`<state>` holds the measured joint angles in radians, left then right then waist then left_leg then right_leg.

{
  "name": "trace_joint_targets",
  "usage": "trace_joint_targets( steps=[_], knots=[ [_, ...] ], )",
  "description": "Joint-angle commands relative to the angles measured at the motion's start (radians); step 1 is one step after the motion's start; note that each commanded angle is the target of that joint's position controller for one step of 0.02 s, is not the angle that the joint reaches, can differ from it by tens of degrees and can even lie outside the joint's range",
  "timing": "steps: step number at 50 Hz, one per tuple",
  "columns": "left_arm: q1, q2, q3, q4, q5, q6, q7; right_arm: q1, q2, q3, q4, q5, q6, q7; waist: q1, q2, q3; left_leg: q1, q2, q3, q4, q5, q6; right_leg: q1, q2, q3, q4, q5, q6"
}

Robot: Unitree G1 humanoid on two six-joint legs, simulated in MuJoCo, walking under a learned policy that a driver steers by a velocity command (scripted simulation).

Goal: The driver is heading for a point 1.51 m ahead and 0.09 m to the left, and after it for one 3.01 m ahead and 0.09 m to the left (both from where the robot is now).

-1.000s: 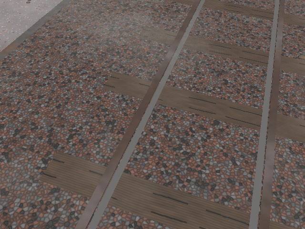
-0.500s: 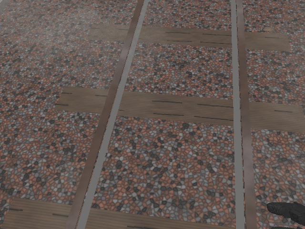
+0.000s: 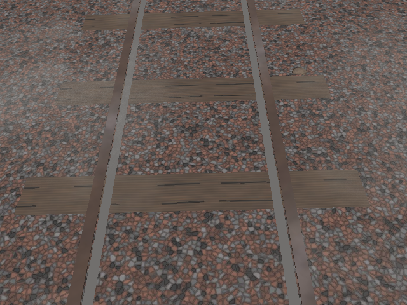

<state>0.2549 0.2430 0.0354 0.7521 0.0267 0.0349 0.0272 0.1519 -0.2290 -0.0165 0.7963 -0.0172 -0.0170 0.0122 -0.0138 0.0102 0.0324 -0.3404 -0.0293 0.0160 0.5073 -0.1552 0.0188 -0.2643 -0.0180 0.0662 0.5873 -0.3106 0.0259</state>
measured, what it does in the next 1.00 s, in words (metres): stands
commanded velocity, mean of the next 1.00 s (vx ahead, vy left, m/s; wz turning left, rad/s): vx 0.01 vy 0.00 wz -0.01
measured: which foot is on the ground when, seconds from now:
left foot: down 0.00-1.00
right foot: down 0.00-1.00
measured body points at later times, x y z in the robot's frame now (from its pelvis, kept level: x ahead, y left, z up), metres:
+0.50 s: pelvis +0.05 -0.02 +0.00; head +0.05 -0.02 +0.45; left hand +0.13 +0.23 -0.13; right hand +0.16 -0.28 -0.13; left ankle +0.07 +0.11 -0.73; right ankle +0.00 -0.14 -0.73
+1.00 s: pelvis +0.04 -0.02 +0.01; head +0.05 -0.02 +0.46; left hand +0.06 +0.22 -0.14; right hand +0.10 -0.28 -0.15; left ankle +0.07 +0.11 -0.73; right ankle +0.00 -0.14 -0.73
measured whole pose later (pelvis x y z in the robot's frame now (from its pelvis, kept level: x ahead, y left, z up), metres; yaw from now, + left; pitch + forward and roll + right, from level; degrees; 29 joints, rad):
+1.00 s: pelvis +0.04 -0.02 +0.01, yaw +1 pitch -2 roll +0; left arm 0.30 0.19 0.02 1.01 0.01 -0.02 0.03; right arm 0.15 -0.22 -0.04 1.12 0.00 0.02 -0.04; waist -0.01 0.00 0.04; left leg -0.25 0.01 -0.03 0.49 -0.21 -0.02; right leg -0.13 0.02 0.02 0.48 -0.32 -0.01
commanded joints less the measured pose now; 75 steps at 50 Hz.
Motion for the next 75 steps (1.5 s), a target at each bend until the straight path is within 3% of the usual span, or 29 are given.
trace_joint_targets(
  steps=[1, 4, 9, 18, 43, 58, 75],
  knots=[
    [-0.024, 0.095, 0.021, -0.052, 0.002, -0.039, 0.000, -0.037, -0.093, -0.023, -0.058, 0.001, -0.015, -0.012, -0.011, -0.123, -0.003, 0.108, 0.053, -0.061, -0.048, -0.121, 0.007, -0.128, -0.052, 0.072, -0.206, -0.143, -0.055],
    [0.009, 0.101, 0.021, -0.042, -0.010, -0.056, 0.000, -0.023, -0.092, -0.024, -0.035, 0.002, -0.017, -0.013, -0.002, -0.066, -0.023, 0.107, 0.058, -0.065, -0.035, -0.035, 0.019, -0.070, -0.043, 0.059, -0.161, 0.000, -0.046],
    [0.037, 0.097, 0.020, -0.031, -0.015, -0.056, 0.002, -0.024, -0.096, -0.026, 0.002, 0.011, -0.014, -0.014, 0.010, -0.024, -0.058, 0.140, 0.064, -0.066, -0.006, 0.118, 0.015, -0.017, -0.030, 0.041, -0.123, 0.156, -0.050],
    [0.042, 0.080, 0.018, 0.006, -0.018, -0.053, 0.001, -0.034, -0.108, -0.033, 0.083, 0.017, 0.009, -0.032, 0.006, -0.012, -0.060, 0.179, 0.072, -0.073, 0.006, 0.183, 0.010, 0.013, -0.015, 0.020, -0.127, 0.256, -0.049],
    [0.083, 0.056, 0.003, 0.204, -0.019, -0.058, 0.010, -0.026, -0.097, -0.038, 0.273, 0.018, 0.029, -0.055, 0.000, -0.015, 0.004, 0.187, 0.059, -0.064, -0.061, 0.078, -0.005, 0.009, 0.001, -0.010, -0.213, 0.133, -0.046],
    [0.126, 0.032, -0.011, 0.285, -0.022, -0.058, 0.011, 0.030, -0.077, -0.029, 0.307, 0.019, 0.029, -0.061, 0.003, -0.013, 0.022, 0.175, 0.053, -0.060, -0.074, 0.056, -0.006, -0.002, 0.006, -0.021, -0.231, 0.101, -0.048],
    [0.163, 0.013, -0.017, 0.324, -0.025, -0.057, 0.011, 0.080, -0.058, -0.020, 0.311, 0.021, 0.027, -0.063, 0.009, -0.010, 0.028, 0.168, 0.050, -0.059, -0.073, 0.068, -0.003, -0.003, 0.010, -0.031, -0.229, 0.109, -0.046]
  ],
)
